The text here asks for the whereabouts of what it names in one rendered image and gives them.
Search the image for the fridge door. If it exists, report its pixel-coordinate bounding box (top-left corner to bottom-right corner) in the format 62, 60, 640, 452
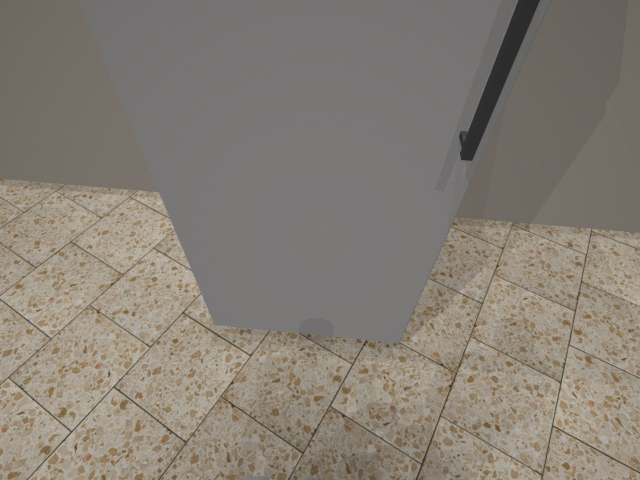
79, 0, 550, 343

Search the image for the handle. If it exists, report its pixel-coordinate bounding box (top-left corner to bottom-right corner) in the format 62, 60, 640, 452
459, 0, 540, 161

